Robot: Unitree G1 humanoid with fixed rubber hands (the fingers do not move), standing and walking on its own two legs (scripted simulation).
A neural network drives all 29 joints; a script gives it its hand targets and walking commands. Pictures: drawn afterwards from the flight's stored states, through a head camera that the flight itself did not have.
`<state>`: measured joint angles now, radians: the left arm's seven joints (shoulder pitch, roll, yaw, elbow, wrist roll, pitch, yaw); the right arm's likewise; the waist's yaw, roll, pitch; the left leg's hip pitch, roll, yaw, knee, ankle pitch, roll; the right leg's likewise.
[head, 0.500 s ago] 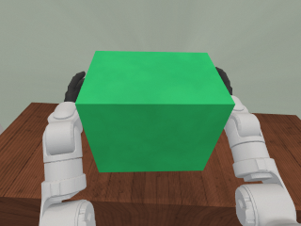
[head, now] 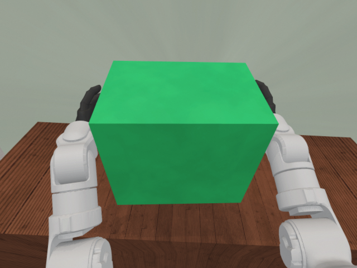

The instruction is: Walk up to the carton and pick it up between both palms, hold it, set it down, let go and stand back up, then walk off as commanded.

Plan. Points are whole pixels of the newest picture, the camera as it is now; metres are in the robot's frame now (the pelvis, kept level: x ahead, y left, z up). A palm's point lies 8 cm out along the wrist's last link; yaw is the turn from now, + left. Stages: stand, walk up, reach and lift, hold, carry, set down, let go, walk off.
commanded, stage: hold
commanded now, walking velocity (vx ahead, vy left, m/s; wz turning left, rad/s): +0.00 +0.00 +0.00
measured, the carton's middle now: (180, 135) +0.34 +0.00 +0.19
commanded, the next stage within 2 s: set down in 1.78 s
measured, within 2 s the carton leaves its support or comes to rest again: neither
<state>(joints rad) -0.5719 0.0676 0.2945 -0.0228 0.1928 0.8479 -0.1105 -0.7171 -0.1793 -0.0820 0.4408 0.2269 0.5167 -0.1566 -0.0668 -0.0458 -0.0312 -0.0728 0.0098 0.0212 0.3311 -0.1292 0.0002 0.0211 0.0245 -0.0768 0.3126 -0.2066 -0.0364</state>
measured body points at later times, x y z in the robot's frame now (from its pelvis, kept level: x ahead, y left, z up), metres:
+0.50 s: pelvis +0.00 +0.00 +0.00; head -0.07 +0.02 +0.45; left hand +0.35 +0.18 +0.22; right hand +0.37 -0.18 +0.23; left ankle +0.04 +0.12 -0.75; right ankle -0.01 -0.09 -0.75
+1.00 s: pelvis +0.00 +0.00 +0.00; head -0.06 +0.02 +0.45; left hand +0.36 +0.18 +0.22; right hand +0.37 -0.18 +0.23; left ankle +0.04 +0.12 -0.75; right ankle -0.01 -0.09 -0.75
